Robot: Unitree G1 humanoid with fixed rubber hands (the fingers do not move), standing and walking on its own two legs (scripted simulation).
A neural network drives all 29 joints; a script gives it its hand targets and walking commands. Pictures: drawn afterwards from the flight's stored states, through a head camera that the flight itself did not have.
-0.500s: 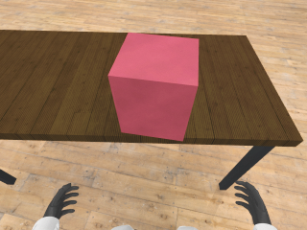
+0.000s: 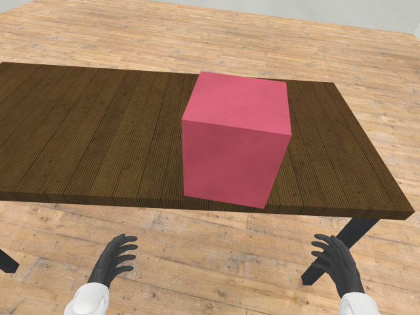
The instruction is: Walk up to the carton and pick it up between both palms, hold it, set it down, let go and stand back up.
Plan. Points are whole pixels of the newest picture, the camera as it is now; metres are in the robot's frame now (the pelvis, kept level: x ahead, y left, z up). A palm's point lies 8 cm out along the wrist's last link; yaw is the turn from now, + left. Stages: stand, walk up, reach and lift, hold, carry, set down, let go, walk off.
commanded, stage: reach and lift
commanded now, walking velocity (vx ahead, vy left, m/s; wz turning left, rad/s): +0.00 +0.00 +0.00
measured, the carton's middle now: (232, 141) +0.51 -0.04 +0.05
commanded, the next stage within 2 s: none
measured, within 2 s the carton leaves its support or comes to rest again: neither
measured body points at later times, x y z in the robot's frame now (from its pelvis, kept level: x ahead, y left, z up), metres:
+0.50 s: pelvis +0.01 -0.03 +0.00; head +0.00 -0.03 +0.45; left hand +0.29 +0.16 +0.05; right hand +0.23 -0.25 +0.05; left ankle +0.07 +0.05 -0.74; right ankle +0.06 -0.17 -0.74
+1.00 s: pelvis +0.05 -0.03 +0.01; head +0.06 -0.03 +0.45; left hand +0.36 +0.17 +0.09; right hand +0.31 -0.24 +0.08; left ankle +0.07 +0.05 -0.74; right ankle +0.06 -0.17 -0.74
